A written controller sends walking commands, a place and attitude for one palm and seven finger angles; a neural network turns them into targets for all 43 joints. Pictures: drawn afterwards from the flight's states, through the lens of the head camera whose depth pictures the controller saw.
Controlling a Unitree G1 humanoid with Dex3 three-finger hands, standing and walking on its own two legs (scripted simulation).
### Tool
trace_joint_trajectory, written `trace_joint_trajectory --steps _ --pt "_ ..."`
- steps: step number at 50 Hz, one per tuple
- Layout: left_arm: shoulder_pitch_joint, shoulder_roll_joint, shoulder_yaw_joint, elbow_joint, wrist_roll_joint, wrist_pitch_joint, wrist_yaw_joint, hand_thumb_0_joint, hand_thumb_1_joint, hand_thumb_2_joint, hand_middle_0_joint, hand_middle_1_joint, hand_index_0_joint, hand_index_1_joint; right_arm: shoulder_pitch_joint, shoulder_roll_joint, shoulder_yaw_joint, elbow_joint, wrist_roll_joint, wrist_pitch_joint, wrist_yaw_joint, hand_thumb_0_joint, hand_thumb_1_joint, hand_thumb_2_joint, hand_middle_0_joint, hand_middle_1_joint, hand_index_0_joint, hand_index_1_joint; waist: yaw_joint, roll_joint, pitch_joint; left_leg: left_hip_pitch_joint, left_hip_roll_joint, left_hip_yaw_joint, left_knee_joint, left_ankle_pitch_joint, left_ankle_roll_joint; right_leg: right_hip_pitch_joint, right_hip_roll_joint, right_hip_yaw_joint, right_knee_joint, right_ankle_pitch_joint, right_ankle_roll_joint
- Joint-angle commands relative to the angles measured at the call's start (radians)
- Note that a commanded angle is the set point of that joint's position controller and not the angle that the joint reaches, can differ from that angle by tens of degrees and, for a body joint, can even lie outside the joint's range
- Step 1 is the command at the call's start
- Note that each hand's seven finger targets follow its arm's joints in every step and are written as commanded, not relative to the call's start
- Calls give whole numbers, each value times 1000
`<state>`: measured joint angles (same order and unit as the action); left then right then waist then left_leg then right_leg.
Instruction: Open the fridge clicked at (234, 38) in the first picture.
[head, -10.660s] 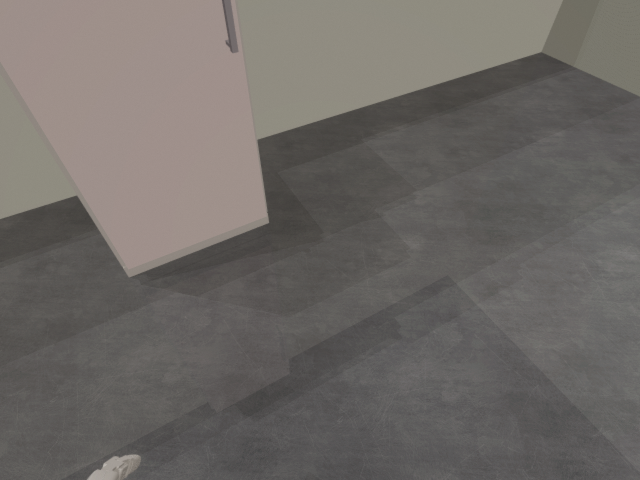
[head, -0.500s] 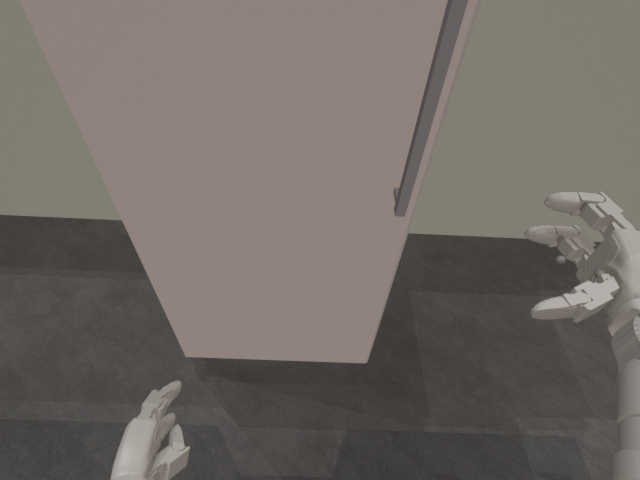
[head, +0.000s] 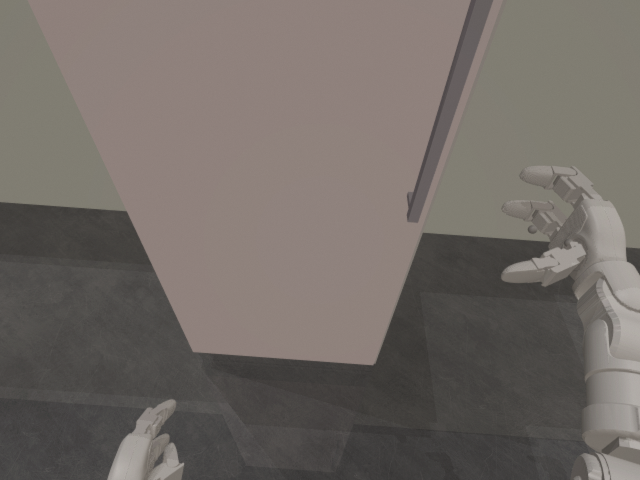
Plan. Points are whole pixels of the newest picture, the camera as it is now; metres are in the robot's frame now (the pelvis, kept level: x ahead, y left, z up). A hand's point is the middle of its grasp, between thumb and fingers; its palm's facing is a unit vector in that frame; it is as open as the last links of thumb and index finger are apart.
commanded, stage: move the hooked fingers beside the handle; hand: right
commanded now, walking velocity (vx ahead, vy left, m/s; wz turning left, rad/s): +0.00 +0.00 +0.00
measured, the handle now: (443, 104) +0.53 -0.12 +0.22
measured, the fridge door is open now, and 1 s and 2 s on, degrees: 0 0 0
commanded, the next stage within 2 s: feel for the door with the fingertips in 1.84 s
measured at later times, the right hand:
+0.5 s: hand (497, 196) +0.43 -0.19 +0.16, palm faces +0.00 +1.00 +0.01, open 14.0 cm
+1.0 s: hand (470, 183) +0.47 -0.17 +0.14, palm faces +0.02 +1.00 +0.02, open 14.0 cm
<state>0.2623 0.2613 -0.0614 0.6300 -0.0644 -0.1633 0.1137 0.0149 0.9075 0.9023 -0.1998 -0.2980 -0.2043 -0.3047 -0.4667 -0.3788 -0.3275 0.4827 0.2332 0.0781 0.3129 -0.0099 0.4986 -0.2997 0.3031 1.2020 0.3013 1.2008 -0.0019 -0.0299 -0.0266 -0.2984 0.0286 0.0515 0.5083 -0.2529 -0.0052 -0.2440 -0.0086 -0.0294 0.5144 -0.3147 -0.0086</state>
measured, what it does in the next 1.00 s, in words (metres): stands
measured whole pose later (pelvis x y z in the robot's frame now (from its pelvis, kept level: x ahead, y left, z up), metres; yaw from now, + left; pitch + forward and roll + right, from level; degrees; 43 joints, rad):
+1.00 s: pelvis -0.01 +0.00 -0.01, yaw +2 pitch +9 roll +0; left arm 0.42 0.27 -0.02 0.67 -0.03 -0.07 0.05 0.01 0.91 0.90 -0.20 -0.30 -0.20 -0.30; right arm -0.86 -0.42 -0.38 1.06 0.12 -0.17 0.21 -0.01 0.50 -0.30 0.30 1.20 0.30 1.20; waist 0.10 -0.03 -0.07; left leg -0.49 0.01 0.01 0.59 -0.26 -0.01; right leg -0.42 -0.03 -0.06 0.61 -0.34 -0.01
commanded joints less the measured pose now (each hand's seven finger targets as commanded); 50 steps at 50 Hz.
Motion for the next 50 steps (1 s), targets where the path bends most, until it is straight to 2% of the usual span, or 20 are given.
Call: trace_joint_trajectory --steps 1,2,6,12,14,16,17,19,22,23,26,30,32,36,37,41,42,45,48,50 --pt "-46 130 54 -154 3 -32 -1 0 900 900 -200 -300 -200 -300 -356 -241 -72 -214 9 -50 -12 0 500 -300 300 1200 300 1200 -16 -10 -306 158 -17 0 -3 391 35 70 4 26 -40 402 -8" --pt "-44 131 55 -154 5 -29 -4 0 900 900 -200 -300 -200 -300 -357 -245 -76 -221 14 -62 -17 0 500 -300 300 1200 300 1200 -16 24 -316 171 -18 -2 -1 411 33 68 1 23 -31 417 -11" --pt "-33 124 59 -150 9 -23 -8 0 900 900 -200 -300 -200 -300 -441 -228 -61 -285 6 -107 -39 0 500 -300 300 1200 300 1200 -2 -16 -356 167 -23 -6 8 446 32 112 -3 25 -23 481 -7" --pt "-8 142 59 -105 3 6 2 0 900 900 -200 -300 -200 -300 -516 -215 -26 -40 -19 -70 -52 0 500 -300 300 1200 300 1200 45 50 -198 69 -19 -4 -28 285 27 14 -1 18 -37 266 -18" --pt "-6 139 58 -110 5 10 2 0 900 900 -200 -300 -200 -300 -587 -209 -2 -33 -34 -75 -53 0 500 -300 300 1200 300 1200 43 -19 -238 68 -15 -9 -21 267 33 20 6 22 -35 259 -15" --pt "6 141 60 -106 9 10 2 0 900 900 -200 -300 -200 -300 -649 -245 -21 -21 -41 -102 -59 0 500 -300 300 1200 300 1200 44 -30 -287 74 -16 -13 -13 280 36 33 8 28 -22 279 -15" --pt "16 142 60 -107 13 11 0 0 900 900 -200 -300 -200 -300 -669 -241 -12 -27 -40 -122 -61 0 500 -300 300 1200 300 1200 47 1 -318 94 -18 -13 -6 298 36 36 5 29 -14 298 -17" --pt "22 136 61 -108 14 6 -3 0 900 900 -200 -300 -200 -300 -713 -236 -12 -33 -33 -165 -61 0 500 -300 300 1200 300 1200 47 -24 -373 112 -21 -20 4 329 36 55 7 29 -5 320 -17" --pt "52 140 61 -85 17 2 -7 0 900 900 -200 -300 -200 -300 -757 -201 16 52 -29 -204 -64 0 500 -300 300 1200 300 1200 63 2 -359 87 -26 -12 10 324 35 46 1 35 1 325 -15" --pt "61 147 65 -74 17 4 -8 0 900 900 -200 -300 -200 -300 -763 -250 -29 98 -35 -208 -72 0 500 -300 300 1200 300 1200 61 5 -338 76 -26 -13 10 315 34 24 1 36 0 306 -15" --pt "92 155 68 -58 18 17 -16 0 900 900 -200 -300 -200 -300 -753 -255 -35 246 -58 -197 -83 0 500 -300 300 1200 300 1200 64 31 -286 50 -23 -9 15 288 31 -43 4 31 -5 267 -14" --pt "122 159 74 -69 26 30 -33 0 900 900 -200 -300 -200 -300 -780 -292 -55 289 -90 -224 -97 0 500 -300 300 1200 300 1200 53 0 -337 62 -22 -17 37 312 35 -66 6 23 11 289 -14" --pt "139 162 79 -68 28 34 -36 0 900 900 -200 -300 -200 -300 -811 -300 -59 292 -86 -259 -99 0 500 -300 300 1200 300 1200 65 62 -353 75 -27 -20 41 323 32 -73 2 23 22 293 -20" --pt "160 157 84 -55 30 30 -38 0 900 900 -200 -300 -200 -300 -958 -288 -41 251 -87 -327 -100 0 500 -300 300 1200 300 1200 92 -27 -408 43 -37 -29 47 319 30 -21 1 25 34 296 -17" --pt "171 160 87 -52 34 32 -39 0 900 900 -200 -300 -200 -300 -956 -289 -42 251 -84 -337 -102 0 500 -300 300 1200 300 1200 89 -2 -422 58 -38 -27 50 326 31 -26 -1 27 38 308 -18" --pt "188 161 89 -37 33 35 -44 0 900 900 -200 -300 -200 -300 -915 -273 -42 332 -99 -328 -106 0 500 -300 300 1200 300 1200 89 -42 -391 11 -40 -20 50 304 32 -39 -1 26 35 294 -13" --pt "196 162 91 -39 37 38 -47 0 900 900 -200 -300 -200 -300 -877 -262 -39 353 -101 -323 -107 0 500 -300 300 1200 300 1200 80 -11 -399 32 -41 -14 54 317 33 -48 0 27 36 313 -14" --pt "198 169 91 -52 35 53 -54 0 900 900 -200 -300 -200 -300 -791 -291 -75 417 -102 -293 -107 0 500 -300 300 1200 300 1200 65 27 -349 39 -39 -17 54 319 31 -118 1 10 29 275 -16" --pt "196 171 94 -79 35 62 -57 0 900 900 -200 -300 -200 -300 -753 -325 -108 381 -102 -303 -108 0 500 -300 300 1200 300 1200 54 70 -371 82 -37 -25 61 351 28 -138 1 -1 32 286 -22" --pt "189 167 96 -89 36 66 -58 0 900 900 -200 -300 -200 -300 -790 -352 -123 317 -106 -327 -108 0 500 -300 300 1200 300 1200 51 36 -393 91 -37 -34 64 360 28 -126 1 -5 38 285 -23"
